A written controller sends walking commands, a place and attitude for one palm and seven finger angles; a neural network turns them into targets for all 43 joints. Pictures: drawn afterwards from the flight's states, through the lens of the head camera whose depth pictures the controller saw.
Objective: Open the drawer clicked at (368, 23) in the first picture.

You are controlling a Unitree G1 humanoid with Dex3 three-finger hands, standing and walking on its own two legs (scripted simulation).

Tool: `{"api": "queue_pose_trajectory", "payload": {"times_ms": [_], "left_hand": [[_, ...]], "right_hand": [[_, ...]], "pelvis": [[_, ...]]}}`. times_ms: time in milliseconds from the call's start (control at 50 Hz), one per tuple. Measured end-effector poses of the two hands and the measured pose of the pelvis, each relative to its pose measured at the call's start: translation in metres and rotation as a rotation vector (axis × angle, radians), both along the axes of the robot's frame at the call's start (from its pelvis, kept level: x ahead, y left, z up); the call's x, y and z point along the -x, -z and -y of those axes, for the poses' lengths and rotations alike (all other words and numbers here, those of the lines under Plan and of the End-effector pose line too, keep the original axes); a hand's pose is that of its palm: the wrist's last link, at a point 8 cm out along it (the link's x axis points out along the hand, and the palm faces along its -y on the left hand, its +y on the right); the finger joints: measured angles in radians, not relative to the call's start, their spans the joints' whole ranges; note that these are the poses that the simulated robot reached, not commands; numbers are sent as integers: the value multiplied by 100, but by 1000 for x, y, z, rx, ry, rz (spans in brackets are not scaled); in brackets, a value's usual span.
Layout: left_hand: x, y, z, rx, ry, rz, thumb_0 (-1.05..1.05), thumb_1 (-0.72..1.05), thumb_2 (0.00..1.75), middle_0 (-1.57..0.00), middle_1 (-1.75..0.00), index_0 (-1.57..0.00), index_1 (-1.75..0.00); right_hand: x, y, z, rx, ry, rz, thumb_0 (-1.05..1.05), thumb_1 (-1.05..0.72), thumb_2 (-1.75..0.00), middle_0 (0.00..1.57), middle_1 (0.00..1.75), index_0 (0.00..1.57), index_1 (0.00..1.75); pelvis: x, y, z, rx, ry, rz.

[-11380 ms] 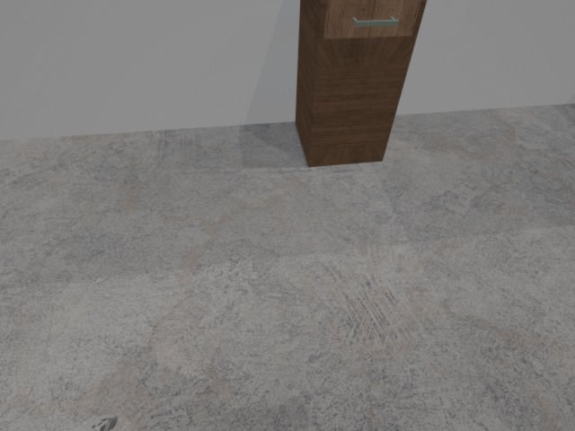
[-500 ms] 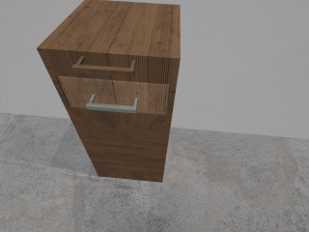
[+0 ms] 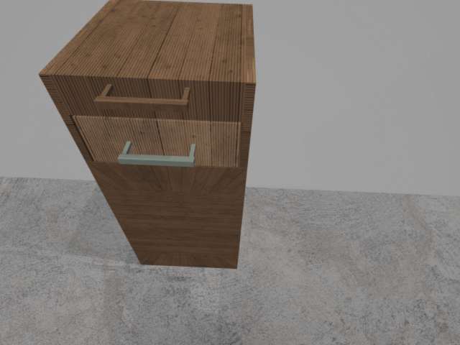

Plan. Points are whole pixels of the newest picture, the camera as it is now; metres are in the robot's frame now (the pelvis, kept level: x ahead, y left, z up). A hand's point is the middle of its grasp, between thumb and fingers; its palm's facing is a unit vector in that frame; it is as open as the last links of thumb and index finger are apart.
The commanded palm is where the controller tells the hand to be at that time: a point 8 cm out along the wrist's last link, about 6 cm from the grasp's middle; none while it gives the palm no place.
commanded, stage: look again from close up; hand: left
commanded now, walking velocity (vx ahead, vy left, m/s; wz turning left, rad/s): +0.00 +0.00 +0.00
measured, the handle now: (158, 153) +0.53 +0.20 +0.00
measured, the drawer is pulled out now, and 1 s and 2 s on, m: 0.00 0.00 0.00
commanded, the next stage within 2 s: raise the hand with hooked fingers in 0.16 s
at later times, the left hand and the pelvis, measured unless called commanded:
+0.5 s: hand (115, 284) +0.22 +0.21 -0.02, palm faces -0.02 -0.53 -0.85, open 7.7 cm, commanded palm +0.14 +0.23 -0.03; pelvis +0.01 +0.01 -0.01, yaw -1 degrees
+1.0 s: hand (112, 269) +0.24 +0.21 +0.01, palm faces +0.10 -0.05 -0.99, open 10.5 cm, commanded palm +0.19 +0.21 +0.05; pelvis -0.01 -0.04 -0.04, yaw +0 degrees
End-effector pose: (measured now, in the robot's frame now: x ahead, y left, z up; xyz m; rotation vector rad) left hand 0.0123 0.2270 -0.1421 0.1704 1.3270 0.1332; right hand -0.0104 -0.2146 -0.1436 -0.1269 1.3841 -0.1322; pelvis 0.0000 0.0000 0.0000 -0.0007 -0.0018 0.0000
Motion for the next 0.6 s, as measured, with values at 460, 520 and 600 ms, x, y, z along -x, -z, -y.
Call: {"api": "queue_pose_trajectory", "payload": {"times_ms": [460, 520, 600], "left_hand": [[-179, -150, -18, -579, 461, 749, 2, 85, 86, -21, -35, -21, -35], [-193, -174, -4, -796, 657, 835, 1, 79, 84, -21, -38, -20, -38], [-165, -152, 19, -862, 834, 800, 1, 71, 81, -21, -43, -21, -43]], "right_hand": [[-141, -26, 23, 87, -48, 565, 2, -92, -89, 20, 30, 20, 30], [-183, -39, 29, 62, -72, 671, 2, -92, -89, 20, 30, 20, 30], [-223, -55, 34, 37, -153, 725, 1, -91, -89, 20, 30, 20, 30]], "pelvis": [[-16, 9, -9, -25, 8, -86], [-11, 14, -4, -30, 34, -128], [-3, 22, 10, -47, 56, -169]]}}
